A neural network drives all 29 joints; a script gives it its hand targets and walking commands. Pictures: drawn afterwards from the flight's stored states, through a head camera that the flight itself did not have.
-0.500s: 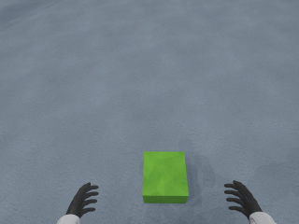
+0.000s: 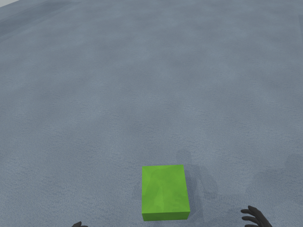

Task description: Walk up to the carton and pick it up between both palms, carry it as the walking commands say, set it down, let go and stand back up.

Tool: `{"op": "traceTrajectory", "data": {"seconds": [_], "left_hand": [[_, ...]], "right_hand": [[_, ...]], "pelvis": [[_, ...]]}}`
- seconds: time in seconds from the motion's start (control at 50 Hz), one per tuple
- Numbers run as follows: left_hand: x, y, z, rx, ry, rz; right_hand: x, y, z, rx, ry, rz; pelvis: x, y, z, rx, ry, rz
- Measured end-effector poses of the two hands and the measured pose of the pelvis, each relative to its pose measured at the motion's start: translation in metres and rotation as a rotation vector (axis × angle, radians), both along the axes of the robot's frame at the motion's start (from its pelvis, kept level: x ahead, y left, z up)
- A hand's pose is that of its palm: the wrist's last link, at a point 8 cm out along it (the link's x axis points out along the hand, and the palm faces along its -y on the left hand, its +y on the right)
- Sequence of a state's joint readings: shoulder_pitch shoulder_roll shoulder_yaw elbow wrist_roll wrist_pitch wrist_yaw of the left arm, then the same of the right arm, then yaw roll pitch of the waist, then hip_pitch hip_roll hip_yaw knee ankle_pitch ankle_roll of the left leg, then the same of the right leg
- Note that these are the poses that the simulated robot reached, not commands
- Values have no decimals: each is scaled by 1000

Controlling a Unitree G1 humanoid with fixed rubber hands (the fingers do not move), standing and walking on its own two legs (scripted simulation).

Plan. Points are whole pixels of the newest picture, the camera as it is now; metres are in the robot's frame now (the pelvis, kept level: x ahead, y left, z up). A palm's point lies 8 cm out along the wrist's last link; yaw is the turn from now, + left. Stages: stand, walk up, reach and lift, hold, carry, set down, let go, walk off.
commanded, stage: stand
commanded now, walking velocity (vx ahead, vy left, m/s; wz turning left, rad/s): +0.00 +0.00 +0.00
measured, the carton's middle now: (163, 192) +0.44 -0.03 -0.68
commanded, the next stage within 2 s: none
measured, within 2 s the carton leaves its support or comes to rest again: neither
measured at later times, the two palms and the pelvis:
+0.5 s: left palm out of the picture +0.08 +0.25 -0.12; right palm out of the picture +0.06 -0.26 -0.12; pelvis +0.03 +0.00 -0.01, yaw -2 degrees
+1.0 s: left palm out of the picture +0.00 +0.23 -0.14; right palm out of the picture -0.04 -0.24 -0.14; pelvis +0.01 +0.00 +0.00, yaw -3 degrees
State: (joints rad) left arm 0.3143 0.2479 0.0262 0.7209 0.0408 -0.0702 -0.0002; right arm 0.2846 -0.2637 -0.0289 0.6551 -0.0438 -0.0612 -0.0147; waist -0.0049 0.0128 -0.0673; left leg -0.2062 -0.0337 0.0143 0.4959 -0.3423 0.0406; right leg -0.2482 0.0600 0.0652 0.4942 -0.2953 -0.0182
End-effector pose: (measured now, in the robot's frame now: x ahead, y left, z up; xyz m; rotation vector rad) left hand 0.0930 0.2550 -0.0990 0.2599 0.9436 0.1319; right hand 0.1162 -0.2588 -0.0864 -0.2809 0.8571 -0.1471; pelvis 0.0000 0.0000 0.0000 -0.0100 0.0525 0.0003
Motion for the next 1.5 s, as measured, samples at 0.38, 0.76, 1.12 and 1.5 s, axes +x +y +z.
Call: {"op": "traceTrajectory", "data": {"seconds": [0.38, 0.76, 1.12, 1.5], "left_hand": [[8, -6, -21, 0, 116, 24], [-60, -15, -35, -6, 348, 65], [-105, -32, -43, -52, 482, 72], [-129, -35, -47, -82, 538, 70]], "right_hand": [[-28, -3, -29, 11, 173, -89], [-110, 2, -47, 39, 420, -155], [-167, 31, -54, 95, 563, -183], [-193, 57, -55, 128, 613, -200]], "pelvis": [[27, -2, -6, 3, 10, -22], [17, -5, -2, 5, -39, -41], [4, -2, 2, 3, -64, -52], [-7, 8, 3, 2, -66, -58]]}}
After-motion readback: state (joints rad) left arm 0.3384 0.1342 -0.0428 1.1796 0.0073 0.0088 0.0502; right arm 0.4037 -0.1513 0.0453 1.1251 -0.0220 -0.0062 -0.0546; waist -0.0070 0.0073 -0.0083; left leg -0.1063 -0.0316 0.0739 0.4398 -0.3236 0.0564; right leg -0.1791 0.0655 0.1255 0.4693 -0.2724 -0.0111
